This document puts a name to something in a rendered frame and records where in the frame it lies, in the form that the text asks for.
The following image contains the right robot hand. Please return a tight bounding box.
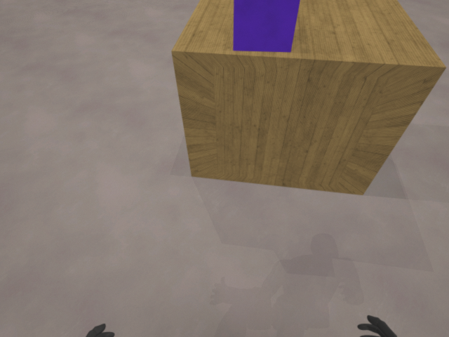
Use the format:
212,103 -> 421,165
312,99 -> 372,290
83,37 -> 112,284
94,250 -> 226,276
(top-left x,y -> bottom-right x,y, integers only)
358,315 -> 397,337

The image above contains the pedestal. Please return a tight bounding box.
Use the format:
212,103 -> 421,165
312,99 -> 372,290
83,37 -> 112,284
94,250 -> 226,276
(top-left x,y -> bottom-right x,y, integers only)
171,0 -> 446,195

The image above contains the carton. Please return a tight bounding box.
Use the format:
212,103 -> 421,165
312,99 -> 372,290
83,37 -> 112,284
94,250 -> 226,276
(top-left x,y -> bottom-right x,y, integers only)
233,0 -> 300,52

